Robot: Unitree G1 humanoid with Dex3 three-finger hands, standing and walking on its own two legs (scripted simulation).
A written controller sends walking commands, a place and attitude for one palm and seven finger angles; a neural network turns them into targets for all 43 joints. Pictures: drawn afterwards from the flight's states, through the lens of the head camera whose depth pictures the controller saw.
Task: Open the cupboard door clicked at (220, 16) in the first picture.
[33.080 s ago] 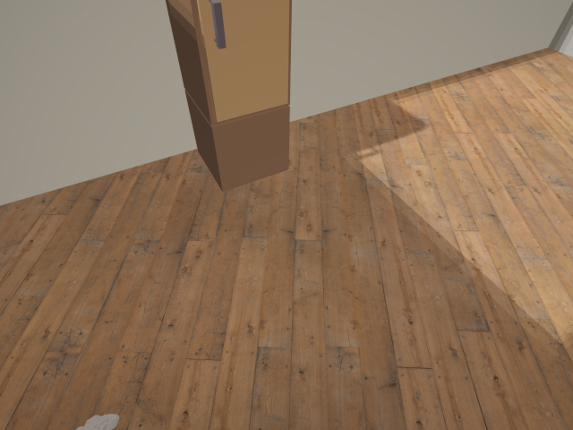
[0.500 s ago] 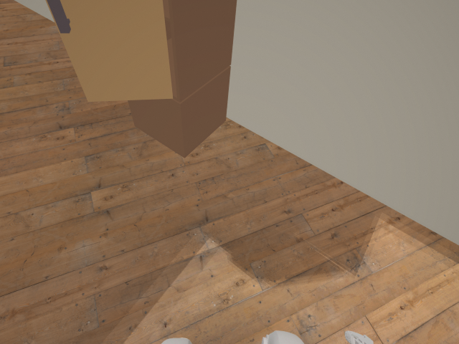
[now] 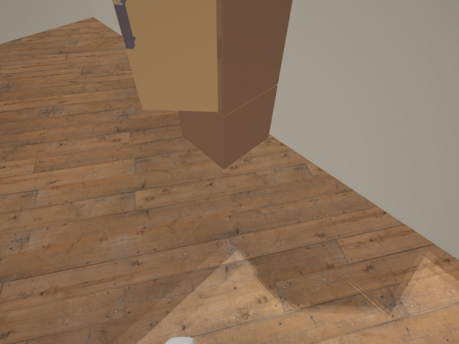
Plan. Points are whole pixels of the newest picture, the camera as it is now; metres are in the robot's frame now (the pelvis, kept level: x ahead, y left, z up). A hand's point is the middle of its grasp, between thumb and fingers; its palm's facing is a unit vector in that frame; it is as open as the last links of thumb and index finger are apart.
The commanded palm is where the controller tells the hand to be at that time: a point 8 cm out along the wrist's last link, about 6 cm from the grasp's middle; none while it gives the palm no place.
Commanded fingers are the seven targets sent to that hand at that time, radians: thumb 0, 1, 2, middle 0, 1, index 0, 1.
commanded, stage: take the last steps up to it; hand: left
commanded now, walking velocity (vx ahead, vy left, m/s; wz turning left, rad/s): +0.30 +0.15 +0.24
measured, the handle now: (127, 23) +1.06 +0.43 +0.05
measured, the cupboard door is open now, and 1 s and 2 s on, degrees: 44 44 44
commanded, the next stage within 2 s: come to a stop and stand still in 1.40 s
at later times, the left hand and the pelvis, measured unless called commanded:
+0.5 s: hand (107, 317) +0.19 +0.27 -0.16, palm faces +0.06 -0.98 -0.19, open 7.4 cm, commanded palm none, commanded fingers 0.00 0.90 0.90 -0.20 -0.30 -0.20 -0.30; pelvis +0.10 +0.07 +0.00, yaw +4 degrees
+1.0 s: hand (118, 284) +0.25 +0.26 -0.17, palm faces +0.15 -0.97 -0.20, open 7.2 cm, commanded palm none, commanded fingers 0.00 0.90 0.90 -0.20 -0.30 -0.20 -0.30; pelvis +0.28 +0.08 +0.01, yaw +4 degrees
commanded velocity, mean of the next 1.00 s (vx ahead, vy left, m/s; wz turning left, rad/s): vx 0.30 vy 0.09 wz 0.02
